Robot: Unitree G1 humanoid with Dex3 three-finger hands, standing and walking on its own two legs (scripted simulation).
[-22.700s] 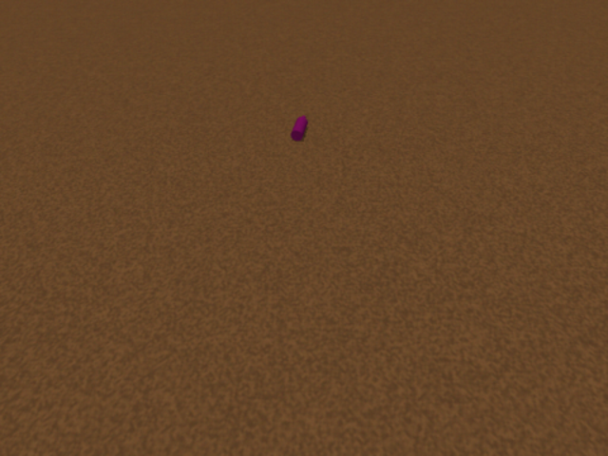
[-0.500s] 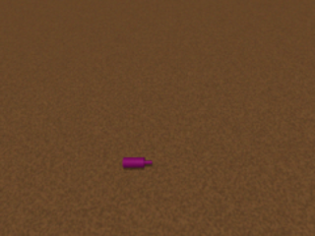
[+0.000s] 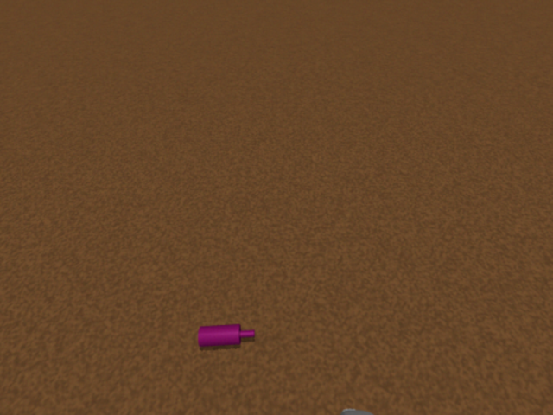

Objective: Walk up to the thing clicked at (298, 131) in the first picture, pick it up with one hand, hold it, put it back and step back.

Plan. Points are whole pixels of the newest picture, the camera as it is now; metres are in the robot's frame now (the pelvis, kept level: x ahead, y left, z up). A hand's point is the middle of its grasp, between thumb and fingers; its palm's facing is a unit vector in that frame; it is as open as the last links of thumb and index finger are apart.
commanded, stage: walk up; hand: left
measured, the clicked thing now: (227, 334) +0.55 +0.21 -0.73
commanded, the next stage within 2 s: stand in 1.44 s
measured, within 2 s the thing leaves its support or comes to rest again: neither
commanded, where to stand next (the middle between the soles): +0.17 +0.02 m, yaw +1 degrees
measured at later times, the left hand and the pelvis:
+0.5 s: hand out of the picture +0.16 +0.25 -0.16, palm faces +0.03 -0.94 -0.33, open 7.4 cm; pelvis +0.07 -0.01 -0.01, yaw +3 degrees
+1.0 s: hand out of the picture +0.13 +0.25 -0.14, palm faces +0.07 -0.94 -0.35, open 7.4 cm; pelvis +0.08 -0.01 +0.01, yaw +4 degrees
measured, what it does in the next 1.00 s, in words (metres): steps on the spot: right foot, then left foot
